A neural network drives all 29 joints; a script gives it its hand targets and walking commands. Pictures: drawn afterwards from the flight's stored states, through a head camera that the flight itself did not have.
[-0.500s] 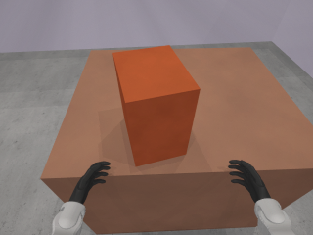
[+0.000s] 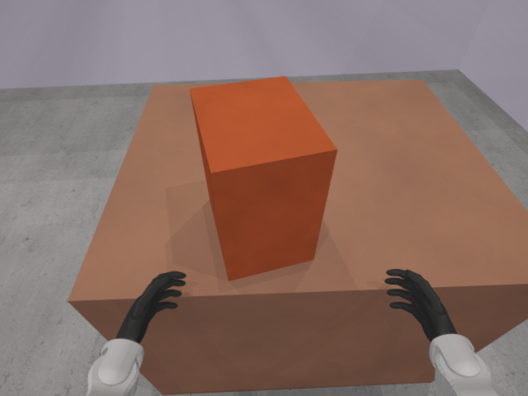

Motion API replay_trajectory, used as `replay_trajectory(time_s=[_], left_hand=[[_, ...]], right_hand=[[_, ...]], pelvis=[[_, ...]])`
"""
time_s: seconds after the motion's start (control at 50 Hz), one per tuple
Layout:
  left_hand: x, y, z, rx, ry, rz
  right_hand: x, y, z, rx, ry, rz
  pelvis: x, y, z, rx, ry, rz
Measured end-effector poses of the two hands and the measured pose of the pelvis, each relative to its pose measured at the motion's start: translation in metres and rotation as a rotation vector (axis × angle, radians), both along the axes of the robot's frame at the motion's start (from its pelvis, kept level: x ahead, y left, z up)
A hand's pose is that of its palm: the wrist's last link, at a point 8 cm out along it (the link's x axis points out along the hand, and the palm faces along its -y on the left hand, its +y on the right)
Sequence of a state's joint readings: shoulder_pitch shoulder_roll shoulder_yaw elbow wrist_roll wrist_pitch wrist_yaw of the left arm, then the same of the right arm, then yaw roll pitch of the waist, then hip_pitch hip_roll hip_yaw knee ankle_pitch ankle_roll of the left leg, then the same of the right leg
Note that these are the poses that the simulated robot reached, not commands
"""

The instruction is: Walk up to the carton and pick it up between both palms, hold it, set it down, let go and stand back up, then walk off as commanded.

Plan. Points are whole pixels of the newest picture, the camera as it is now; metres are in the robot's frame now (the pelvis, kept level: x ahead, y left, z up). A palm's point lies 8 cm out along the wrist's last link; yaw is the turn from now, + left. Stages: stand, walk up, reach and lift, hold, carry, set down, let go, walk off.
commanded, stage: stand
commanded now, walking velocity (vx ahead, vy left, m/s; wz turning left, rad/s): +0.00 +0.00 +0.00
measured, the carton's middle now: (256, 180) +0.45 +0.02 +0.08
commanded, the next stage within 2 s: walk off in 0.18 s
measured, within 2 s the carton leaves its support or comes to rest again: neither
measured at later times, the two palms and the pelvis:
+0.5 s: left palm (139, 325) +0.22 +0.20 +0.01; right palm (436, 324) +0.21 -0.24 +0.00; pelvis +0.00 -0.01 +0.00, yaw +0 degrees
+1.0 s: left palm out of the picture +0.03 +0.29 -0.11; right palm out of the picture +0.01 -0.28 -0.13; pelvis -0.09 +0.00 -0.02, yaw -1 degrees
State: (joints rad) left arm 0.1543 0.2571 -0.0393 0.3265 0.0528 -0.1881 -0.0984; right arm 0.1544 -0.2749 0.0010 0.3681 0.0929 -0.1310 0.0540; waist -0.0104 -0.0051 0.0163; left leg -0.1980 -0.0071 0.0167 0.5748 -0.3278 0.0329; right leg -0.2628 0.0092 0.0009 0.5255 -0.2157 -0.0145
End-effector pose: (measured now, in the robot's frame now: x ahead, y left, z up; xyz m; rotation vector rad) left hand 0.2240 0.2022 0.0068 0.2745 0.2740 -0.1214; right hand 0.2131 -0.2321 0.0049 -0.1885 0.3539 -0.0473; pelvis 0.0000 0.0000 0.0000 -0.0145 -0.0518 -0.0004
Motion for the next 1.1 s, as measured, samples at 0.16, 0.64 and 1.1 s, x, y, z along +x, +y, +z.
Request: replay_trajectory(time_s=[0.16, 0.64, 1.1], left_hand=[[0.0, 0.0, 0.0, 0.001, 0.0, 0.0], [-0.006, -0.009, 0.002, 0.115, -0.002, 0.057], [-0.224, 0.097, -0.129, 0.267, 0.796, 0.264]], right_hand=[[0.0, 0.0, 0.0, 0.0, 0.0, 0.0], [-0.006, -0.015, -0.009, 0.056, -0.048, 0.065], [-0.222, -0.047, -0.126, -0.117, 0.773, -0.178]], pelvis=[[0.0, 0.0, 0.0, 0.0, 0.0, 0.0], [-0.023, -0.027, -0.012, 0.021, 0.031, -0.015], [-0.106, 0.001, -0.017, -0.005, 0.01, -0.014]])
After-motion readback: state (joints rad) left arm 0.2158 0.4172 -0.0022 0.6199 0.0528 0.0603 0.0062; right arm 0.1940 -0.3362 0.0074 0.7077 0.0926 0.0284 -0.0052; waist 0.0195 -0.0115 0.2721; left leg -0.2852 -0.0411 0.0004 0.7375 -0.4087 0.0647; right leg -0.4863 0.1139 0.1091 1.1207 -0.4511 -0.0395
